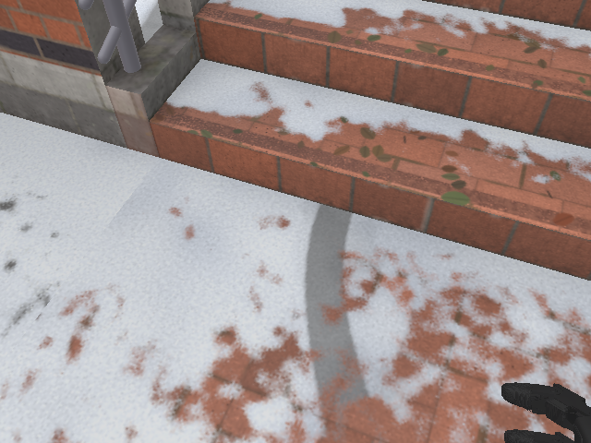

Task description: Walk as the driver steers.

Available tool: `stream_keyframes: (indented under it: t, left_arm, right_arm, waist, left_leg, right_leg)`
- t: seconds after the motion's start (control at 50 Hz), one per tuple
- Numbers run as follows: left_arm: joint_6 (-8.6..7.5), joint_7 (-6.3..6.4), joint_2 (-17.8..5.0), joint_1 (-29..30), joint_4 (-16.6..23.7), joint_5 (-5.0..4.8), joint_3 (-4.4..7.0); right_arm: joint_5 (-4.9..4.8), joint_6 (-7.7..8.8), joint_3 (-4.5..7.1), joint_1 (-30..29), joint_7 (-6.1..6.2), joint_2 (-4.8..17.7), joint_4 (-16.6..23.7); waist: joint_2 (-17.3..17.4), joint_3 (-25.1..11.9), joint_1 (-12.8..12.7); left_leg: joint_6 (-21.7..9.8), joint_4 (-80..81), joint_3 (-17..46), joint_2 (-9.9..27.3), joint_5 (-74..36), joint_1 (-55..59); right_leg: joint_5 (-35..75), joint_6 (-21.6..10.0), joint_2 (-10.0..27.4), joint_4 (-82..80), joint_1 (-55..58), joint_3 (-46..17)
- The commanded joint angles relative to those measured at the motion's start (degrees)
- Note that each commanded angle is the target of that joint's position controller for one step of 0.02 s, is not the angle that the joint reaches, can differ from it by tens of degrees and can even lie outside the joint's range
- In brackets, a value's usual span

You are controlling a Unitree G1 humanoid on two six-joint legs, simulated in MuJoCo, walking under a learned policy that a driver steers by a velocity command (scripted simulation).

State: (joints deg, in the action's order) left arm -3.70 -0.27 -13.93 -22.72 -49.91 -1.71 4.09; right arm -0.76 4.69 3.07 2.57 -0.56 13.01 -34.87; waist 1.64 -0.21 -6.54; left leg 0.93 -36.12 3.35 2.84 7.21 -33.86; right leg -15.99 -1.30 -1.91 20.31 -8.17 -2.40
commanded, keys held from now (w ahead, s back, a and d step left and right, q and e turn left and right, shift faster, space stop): w+e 0.62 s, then w+q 0.38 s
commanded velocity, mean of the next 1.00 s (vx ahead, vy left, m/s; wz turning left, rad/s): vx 0.50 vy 0.00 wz -0.28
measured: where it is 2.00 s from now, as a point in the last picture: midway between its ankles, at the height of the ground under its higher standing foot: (433, 265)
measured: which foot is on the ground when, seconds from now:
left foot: up 0.00-0.06, down 0.08-0.58, up 0.60-1.00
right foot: down 0.00-0.08, up 0.10-0.54, down 0.56-1.00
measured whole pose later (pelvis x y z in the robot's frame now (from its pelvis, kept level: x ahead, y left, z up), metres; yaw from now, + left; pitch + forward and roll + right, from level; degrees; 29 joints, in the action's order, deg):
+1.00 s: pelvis +0.49 -0.14 +0.00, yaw -18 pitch +1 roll -2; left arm -4.7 -0.4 -14.3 -21.4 -48.9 1.6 2.7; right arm 1.8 0.8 2.4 10.8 -3.4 14.9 -45.1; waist 2.3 1.5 -1.9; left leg -1.7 -41.6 -0.1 3.8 2.1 -36.2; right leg -15.3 -3.7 -4.9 9.1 5.1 5.4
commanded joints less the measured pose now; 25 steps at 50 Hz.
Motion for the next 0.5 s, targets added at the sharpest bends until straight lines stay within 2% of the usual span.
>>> stream_keyframes:
  t: [0.02, 0.04, 0.06, 0.08, 0.1, 0.12, 0.14, 0.16, 0.18, 0.22, 0.24, 0.3, 0.38, 0.46, 0.48, 0.5]
  left_arm:
    - [-0.24, 0.41, -10.49, 2.73, 4.09, -0.65, 2.26]
    - [-0.07, 0.53, -10.24, 2.86, 4.17, -0.64, 2.2]
    - [-0.19, 0.55, -9.16, 3.3, 4.57, -0.29, 1.89]
    - [-0.65, 0.41, -5.92, 5.32, 6.14, 0.54, 0.81]
    - [-1.74, 0.55, -1.68, 0.31, 7.87, 0.46, -0.67]
    - [-2.06, 0.62, -5.82, 0.59, 7.6, -0.51, 0.21]
    - [-1.72, 0.65, -8.38, 3.34, 7.97, -0.75, 1.09]
    - [-1.21, 0.68, -8.09, 5.99, 8.25, -0.31, 1.14]
    - [-0.7, 0.65, -7.49, 7.32, 8.65, 0.23, 1.24]
    - [0.61, 0.36, -5.7, 7.36, 9.2, 0.09, 1.27]
    - [1.1, 0.22, -4.7, 7.78, 9.54, 0.08, 1.07]
    - [1.75, -0.13, -3.74, 10.89, 10.85, 0.63, 0.73]
    - [1.67, -1.61, -2.85, 17.71, 12.68, 0.7, -0.02]
    - [1.93, -2.75, -4.15, 23.58, 15.45, 0.47, 0.16]
    - [2.01, -2.95, -4.63, 24.24, 16.04, 0.51, 0.34]
    - [2.09, -3.09, -5.33, 23.85, 16.44, 0.62, 0.7]
  right_arm:
    - [-0.49, 1.51, 1.61, -1.98, -0.45, 4.7, 4.54]
    - [-0.32, 1.67, 2.17, 0.39, -0.36, 5.46, 3.85]
    - [0.1, 1.74, 3.16, 5.31, 0.08, 7.15, 2.77]
    - [1.22, 1.82, 4.37, 14.5, 0.81, 10.77, 1.91]
    - [2.08, 1.14, 5.43, 20.2, 1.12, 15.86, 0.74]
    - [1.57, 0.94, 4.85, 22.55, 0.93, 12.45, -0.62]
    - [1.06, 0.96, 3.79, 20.07, 0.95, 9.46, -0.52]
    - [1.11, 0.92, 3.0, 16.58, 0.86, 7.39, -0.38]
    - [1.22, 0.93, 2.43, 13.42, 0.6, 5.8, -0.68]
    - [1.4, 1.36, 2.21, 9.95, 0.32, 4.65, -1.44]
    - [1.3, 1.66, 2.42, 9.67, 0.36, 4.89, -2.0]
    - [1.42, 1.96, 3.24, 10.56, 0.98, 6.89, -4.0]
    - [1.01, 1.57, 4.04, 11.85, 1.62, 9.5, -5.87]
    - [-0.22, 0.8, 4.99, 14.5, 1.67, 12.14, -7.61]
    - [-0.5, 0.48, 5.23, 14.93, 1.65, 12.72, -8.01]
    - [-0.72, 0.15, 5.46, 14.83, 1.7, 13.55, -8.2]
  waist:
    - [-7.55, -1.59, 4.23]
    - [-7.28, -2.54, 5.82]
    - [-6.99, -4.97, 8.35]
    - [-2.95, -11.16, 13.04]
    - [12.73, -18.14, 12.4]
    - [13.7, -18.21, 13.36]
    - [9.18, -11.64, 12.98]
    - [6.31, -7.65, 11.69]
    - [5.26, -4.14, 10.05]
    - [5.84, -0.48, 7.12]
    - [5.31, 0.01, 6.56]
    - [2.71, 0.6, 6.31]
    - [2.14, 1.74, 8.25]
    - [2.08, 3.7, 9.8]
    - [2.27, 3.9, 9.74]
    - [2.84, 3.29, 9.02]
  left_leg:
    - [-0.61, 7.53, -2.15, -2.97, -2.61, 10.98]
    - [-1.53, 9.81, -2.63, -3.34, -3.02, 16.41]
    - [-3.01, 10.45, -2.08, -2.54, -2.28, 24.77]
    - [-6.68, 9.69, 6.08, 6.36, -2.14, 37.89]
    - [-14.7, 12.73, 26.24, 20.78, 1.57, 54.03]
    - [-17.49, 16.38, 36.18, 22.27, 10.9, 53.23]
    - [-15.84, 17.24, 29.4, 20.27, 12.58, 48.18]
    - [-14.15, 18.66, 22.64, 17.5, 10.22, 41.79]
    - [-13.34, 20.84, 17.91, 15.41, 6.91, 35.72]
    - [-11.94, 24.59, 10.59, 13.23, 0.76, 27.59]
    - [-11.96, 25.68, 8.0, 13.09, -2.55, 26.28]
    - [-12.01, 26.84, 1.19, 13.13, -9.21, 26.41]
    - [-9.94, 26.87, -6.68, 11.95, -9.49, 26.71]
    - [-8.39, 25.39, -9.85, 13.9, -8.67, 31.48]
    - [-7.95, 23.9, -10.58, 14.42, -11.27, 33.13]
    - [-7.36, 21.08, -11.68, 14.52, -18.84, 34.3]
  right_leg:
    - [12.36, -9.5, 12.81, -2.48, -3.14, -12.97]
    - [12.3, -8.29, 11.91, 0.07, -4.24, -13.03]
    - [15.19, -6.65, 9.56, 5.47, -6.77, -11.98]
    - [10.46, -3.97, 5.78, 19.87, -14.19, -8.45]
    - [-10.72, -0.62, 0.14, 38.71, -31.84, -1.27]
    - [-17.04, -0.05, 1.8, 48.9, -39.53, -4.02]
    - [-12.38, -0.07, 4.16, 53.0, -42.43, -4.77]
    - [-7.87, 0.0, 5.91, 53.11, -41.33, -3.55]
    - [-4.84, 0.18, 7.02, 51.23, -39.79, -3.51]
    - [-1.67, 0.61, 8.55, 48.24, -35.32, -3.79]
    - [-0.19, 0.98, 8.62, 47.39, -34.88, -3.59]
    - [6.11, 2.01, 8.73, 41.12, -35.89, -3.61]
    - [16.23, 1.33, 8.08, 27.73, -31.98, -0.63]
    - [12.88, -0.96, 7.22, 20.45, -30.32, 2.32]
    - [10.2, -1.88, 6.59, 19.31, -29.76, 3.37]
    - [7.09, -3.02, 5.24, 18.35, -27.4, 4.98]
